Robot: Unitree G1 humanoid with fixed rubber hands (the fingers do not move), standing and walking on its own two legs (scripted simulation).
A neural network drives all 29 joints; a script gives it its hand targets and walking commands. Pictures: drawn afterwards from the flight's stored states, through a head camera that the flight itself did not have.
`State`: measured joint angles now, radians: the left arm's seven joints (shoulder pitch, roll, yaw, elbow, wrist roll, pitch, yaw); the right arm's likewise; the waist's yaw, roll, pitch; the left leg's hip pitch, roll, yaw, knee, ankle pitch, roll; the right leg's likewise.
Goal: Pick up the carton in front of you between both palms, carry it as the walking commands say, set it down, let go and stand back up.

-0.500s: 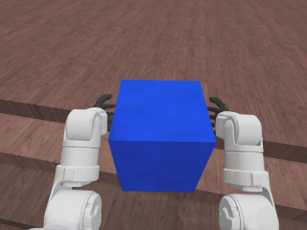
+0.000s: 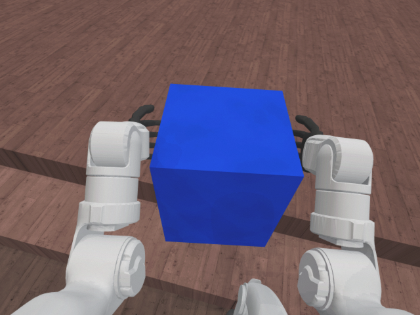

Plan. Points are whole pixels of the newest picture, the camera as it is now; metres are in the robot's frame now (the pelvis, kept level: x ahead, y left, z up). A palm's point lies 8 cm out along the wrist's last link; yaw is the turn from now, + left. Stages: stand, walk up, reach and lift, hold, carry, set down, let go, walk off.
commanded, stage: carry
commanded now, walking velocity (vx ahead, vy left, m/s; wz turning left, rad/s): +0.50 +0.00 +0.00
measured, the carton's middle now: (220, 170) +0.38 +0.01 +0.08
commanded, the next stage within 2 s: none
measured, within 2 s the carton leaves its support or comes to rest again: neither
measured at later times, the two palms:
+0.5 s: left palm out of the picture +0.66 +0.08 +0.37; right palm out of the picture +0.67 -0.22 +0.35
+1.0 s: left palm out of the picture +1.00 -0.01 +0.47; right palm out of the picture +1.01 -0.31 +0.48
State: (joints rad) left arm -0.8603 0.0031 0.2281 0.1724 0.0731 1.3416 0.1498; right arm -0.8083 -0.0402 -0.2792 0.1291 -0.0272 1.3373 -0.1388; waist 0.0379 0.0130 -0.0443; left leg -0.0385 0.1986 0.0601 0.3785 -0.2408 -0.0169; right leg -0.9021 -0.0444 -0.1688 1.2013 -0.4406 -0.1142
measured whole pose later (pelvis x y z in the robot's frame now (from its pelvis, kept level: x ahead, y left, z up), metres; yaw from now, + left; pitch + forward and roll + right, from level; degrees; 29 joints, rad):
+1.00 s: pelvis +0.62 -0.17 +0.30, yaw -2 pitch +4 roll -3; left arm -0.92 0.01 0.27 0.19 0.10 1.36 0.12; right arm -0.94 -0.04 -0.32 0.23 -0.08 1.35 -0.12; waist 0.06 0.01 -0.02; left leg -0.15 0.17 0.02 0.72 -0.21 0.02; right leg -0.89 -0.03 -0.17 1.11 -0.28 -0.11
